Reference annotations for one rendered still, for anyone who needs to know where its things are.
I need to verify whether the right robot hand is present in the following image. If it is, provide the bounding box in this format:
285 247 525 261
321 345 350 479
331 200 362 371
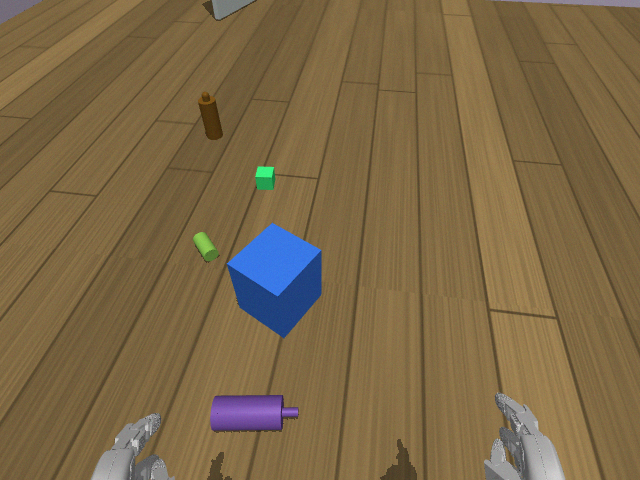
484 393 566 480

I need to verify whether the left robot hand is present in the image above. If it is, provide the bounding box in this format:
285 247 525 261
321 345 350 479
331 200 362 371
90 413 175 480

